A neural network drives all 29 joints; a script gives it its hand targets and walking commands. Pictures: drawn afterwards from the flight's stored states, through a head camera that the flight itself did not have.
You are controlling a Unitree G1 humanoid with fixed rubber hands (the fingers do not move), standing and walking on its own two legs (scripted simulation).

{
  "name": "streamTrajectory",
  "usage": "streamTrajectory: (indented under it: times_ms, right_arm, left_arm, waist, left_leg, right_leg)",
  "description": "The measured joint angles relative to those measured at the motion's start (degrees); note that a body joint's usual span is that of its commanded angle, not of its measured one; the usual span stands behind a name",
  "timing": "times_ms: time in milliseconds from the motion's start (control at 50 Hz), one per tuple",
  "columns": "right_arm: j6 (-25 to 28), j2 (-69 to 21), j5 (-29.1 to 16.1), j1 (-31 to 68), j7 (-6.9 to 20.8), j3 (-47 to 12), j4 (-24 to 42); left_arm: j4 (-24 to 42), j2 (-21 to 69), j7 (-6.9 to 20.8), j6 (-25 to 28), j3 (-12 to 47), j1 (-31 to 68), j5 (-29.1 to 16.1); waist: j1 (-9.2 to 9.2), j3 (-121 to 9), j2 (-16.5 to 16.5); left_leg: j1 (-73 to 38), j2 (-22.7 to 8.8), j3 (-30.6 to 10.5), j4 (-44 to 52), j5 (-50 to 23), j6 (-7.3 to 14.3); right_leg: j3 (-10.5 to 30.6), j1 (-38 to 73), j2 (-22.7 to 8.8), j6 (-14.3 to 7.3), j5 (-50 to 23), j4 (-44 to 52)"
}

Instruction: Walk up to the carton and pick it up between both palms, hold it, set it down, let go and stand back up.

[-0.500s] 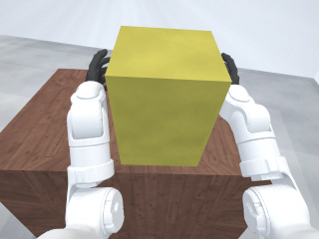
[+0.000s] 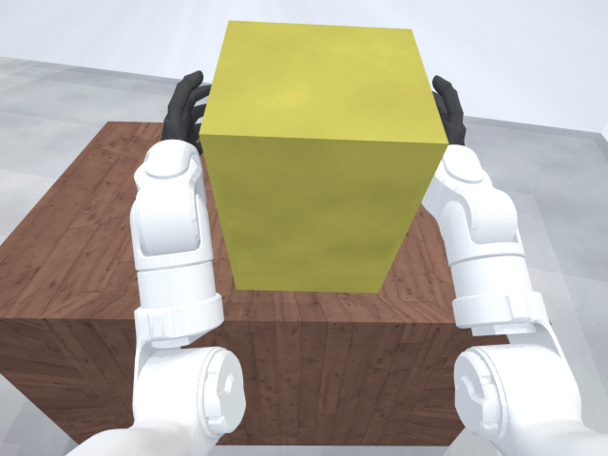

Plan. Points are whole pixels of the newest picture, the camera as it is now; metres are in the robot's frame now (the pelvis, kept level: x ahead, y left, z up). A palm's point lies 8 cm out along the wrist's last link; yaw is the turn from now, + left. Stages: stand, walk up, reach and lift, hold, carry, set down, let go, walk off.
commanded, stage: set down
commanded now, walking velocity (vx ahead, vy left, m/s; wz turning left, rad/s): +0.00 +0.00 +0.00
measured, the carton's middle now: (313, 175) +0.39 +0.00 +0.22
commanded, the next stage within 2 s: none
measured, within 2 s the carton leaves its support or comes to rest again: neither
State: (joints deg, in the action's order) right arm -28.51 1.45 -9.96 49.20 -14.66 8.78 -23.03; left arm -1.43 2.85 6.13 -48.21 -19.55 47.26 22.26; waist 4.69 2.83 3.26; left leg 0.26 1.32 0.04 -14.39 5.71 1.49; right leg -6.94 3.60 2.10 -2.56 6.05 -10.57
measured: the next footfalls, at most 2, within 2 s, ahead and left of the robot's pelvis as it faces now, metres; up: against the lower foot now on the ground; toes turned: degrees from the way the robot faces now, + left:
none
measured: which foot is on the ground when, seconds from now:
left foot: down 0.00-1.00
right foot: down 0.00-1.00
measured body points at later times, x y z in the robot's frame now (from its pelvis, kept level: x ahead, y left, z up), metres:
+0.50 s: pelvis +0.04 -0.01 +0.00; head +0.02 +0.03 +0.45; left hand +0.42 +0.15 +0.19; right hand +0.42 -0.15 +0.19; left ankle +0.04 +0.10 -0.75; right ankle +0.02 -0.08 -0.75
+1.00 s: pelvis +0.03 +0.02 +0.00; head +0.02 +0.04 +0.45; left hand +0.43 +0.16 +0.17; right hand +0.43 -0.13 +0.16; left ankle +0.04 +0.10 -0.75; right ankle +0.02 -0.08 -0.75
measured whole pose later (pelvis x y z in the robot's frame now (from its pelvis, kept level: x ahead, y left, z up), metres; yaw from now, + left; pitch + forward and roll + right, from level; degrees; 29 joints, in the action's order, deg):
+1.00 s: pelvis +0.03 +0.02 +0.00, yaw +0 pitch -6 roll -1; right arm -2.8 -1.0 1.0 38.8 -9.7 11.8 -36.7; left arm -16.2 3.3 0.8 -25.1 -13.8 36.6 18.3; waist 1.7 4.2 3.3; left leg -0.5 2.6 0.1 -12.8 7.2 2.4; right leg -6.7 5.6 1.1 -1.3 6.1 -6.4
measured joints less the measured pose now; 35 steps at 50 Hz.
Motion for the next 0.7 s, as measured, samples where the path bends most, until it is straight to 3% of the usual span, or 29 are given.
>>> streamTrajectory:
  times_ms: [160, 380, 480, 700]
  right_arm:
    - [13.42, -3.46, 9.34, -3.92, 3.71, 3.82, -4.25]
    - [25.18, -4.0, 8.26, -15.7, 2.07, -2.16, -4.77]
    - [26.52, -2.47, 5.48, -15.61, 1.05, -4.33, -3.95]
    - [22.47, -1.51, 2.81, -13.82, 0.61, -4.75, -5.58]
  left_arm:
    - [-7.23, 0.68, 2.11, 11.59, -0.62, -1.9, 1.92]
    - [-4.82, -0.07, -2.59, 20.44, 5.72, -15.89, -4.92]
    - [-3.31, -0.93, -3.96, 21.04, 7.19, -16.05, -6.08]
    - [-4.58, -0.04, -2.25, 16.71, 5.4, -13.58, -3.36]
  waist:
    - [-1.54, 3.09, 0.17]
    - [-1.93, 2.46, 2.22]
    - [-1.6, 1.21, 2.28]
    - [-1.72, 4.62, 1.64]
  left_leg:
    - [-1.61, 0.07, -0.37, 1.8, -0.58, -0.25]
    - [-2.28, 0.07, -1.31, 2.83, 0.66, -0.63]
    - [-3.06, 0.07, -1.03, 2.3, 1.78, -0.42]
    - [-4.9, 0.84, -0.4, 1.57, 2.44, 0.41]
  right_leg:
    - [-0.3, 1.52, 0.05, -0.25, -0.18, 1.35]
    - [-1.03, 2.79, 0.26, -0.3, 0.93, 3.16]
    - [-0.65, 3.94, 0.28, 0.17, 1.36, 3.61]
    - [-0.09, 5.75, -0.55, 0.79, 1.7, 3.05]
